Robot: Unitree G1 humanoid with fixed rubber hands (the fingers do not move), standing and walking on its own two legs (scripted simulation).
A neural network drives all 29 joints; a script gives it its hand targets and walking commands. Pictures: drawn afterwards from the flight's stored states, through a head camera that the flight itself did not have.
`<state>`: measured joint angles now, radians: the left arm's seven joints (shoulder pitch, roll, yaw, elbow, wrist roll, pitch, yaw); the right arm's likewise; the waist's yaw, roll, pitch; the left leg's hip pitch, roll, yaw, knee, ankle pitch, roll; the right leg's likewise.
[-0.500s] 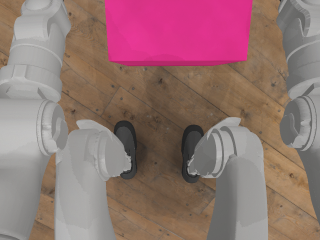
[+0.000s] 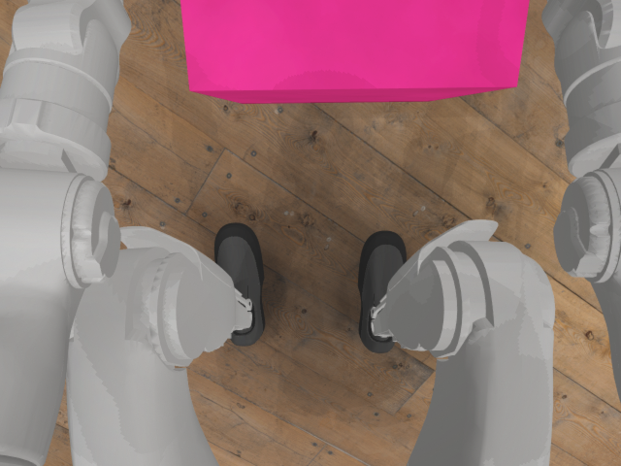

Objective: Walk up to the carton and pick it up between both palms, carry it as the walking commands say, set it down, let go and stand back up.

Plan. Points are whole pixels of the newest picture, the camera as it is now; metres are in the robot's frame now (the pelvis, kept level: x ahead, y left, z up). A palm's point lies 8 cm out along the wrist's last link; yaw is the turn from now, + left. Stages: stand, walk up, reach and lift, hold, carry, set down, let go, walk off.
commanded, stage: reach and lift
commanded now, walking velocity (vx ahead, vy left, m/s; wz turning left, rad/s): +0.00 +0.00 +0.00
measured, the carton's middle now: out of the picture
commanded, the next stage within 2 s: none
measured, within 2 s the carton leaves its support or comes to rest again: leaves its support in 1.44 s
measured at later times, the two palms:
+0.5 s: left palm out of the picture +0.56 +0.14 -0.16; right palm out of the picture +0.56 -0.21 -0.15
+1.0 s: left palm out of the picture +0.56 +0.14 -0.16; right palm out of the picture +0.56 -0.21 -0.16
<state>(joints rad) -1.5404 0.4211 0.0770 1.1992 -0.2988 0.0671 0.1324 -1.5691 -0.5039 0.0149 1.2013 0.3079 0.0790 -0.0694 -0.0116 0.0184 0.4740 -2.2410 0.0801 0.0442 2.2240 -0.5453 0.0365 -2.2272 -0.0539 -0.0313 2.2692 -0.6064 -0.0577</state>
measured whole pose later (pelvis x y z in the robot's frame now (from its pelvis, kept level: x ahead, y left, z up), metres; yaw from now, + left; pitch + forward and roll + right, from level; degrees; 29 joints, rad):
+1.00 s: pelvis +0.00 +0.00 +0.00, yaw -2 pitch +32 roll +2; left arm -1.55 0.34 0.21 1.15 -0.15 0.13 0.07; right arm -1.64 -0.46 -0.03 1.21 0.21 0.14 -0.03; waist 0.00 0.01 0.48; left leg -2.24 0.04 0.02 2.23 -0.55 0.00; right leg -2.26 0.00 -0.01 2.26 -0.57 -0.04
